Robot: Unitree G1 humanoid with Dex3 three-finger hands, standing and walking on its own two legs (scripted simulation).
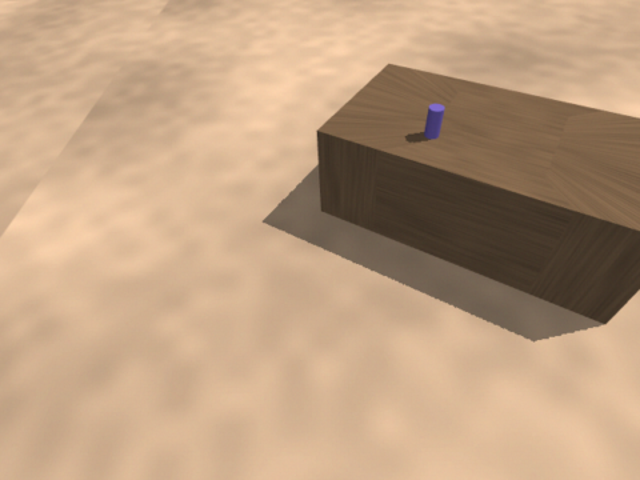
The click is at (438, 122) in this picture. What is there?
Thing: squat round
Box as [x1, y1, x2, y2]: [424, 104, 444, 138]
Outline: 431,104 428,109 424,135 428,138 436,138 439,133 444,107 440,104
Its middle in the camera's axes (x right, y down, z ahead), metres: +0.40 -0.43 +1.41
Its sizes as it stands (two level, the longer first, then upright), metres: 0.054 0.054 0.110
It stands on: a support 0.42 m high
